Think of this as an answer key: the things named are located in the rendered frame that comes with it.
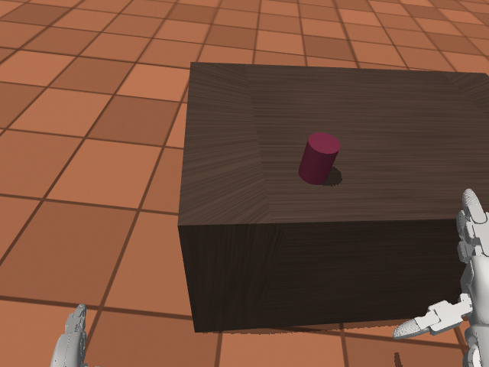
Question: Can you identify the can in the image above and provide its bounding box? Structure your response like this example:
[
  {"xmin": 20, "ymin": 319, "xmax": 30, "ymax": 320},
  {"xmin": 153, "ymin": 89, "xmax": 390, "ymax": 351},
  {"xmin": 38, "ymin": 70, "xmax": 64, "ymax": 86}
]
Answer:
[{"xmin": 298, "ymin": 132, "xmax": 340, "ymax": 185}]

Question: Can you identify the right robot arm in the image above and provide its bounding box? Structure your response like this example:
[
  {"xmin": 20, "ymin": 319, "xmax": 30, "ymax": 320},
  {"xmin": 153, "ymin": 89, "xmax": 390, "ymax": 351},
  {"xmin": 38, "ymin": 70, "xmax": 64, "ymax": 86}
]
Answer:
[{"xmin": 462, "ymin": 323, "xmax": 489, "ymax": 367}]

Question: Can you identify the left robot hand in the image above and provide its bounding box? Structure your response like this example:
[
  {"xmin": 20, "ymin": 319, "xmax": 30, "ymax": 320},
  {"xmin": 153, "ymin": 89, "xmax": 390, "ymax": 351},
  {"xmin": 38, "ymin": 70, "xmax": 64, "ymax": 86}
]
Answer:
[{"xmin": 50, "ymin": 304, "xmax": 100, "ymax": 367}]

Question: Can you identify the right robot hand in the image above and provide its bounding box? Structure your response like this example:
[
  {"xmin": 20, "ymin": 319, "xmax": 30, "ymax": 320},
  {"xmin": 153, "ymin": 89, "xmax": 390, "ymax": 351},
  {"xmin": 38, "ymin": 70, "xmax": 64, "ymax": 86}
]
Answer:
[{"xmin": 393, "ymin": 189, "xmax": 489, "ymax": 339}]

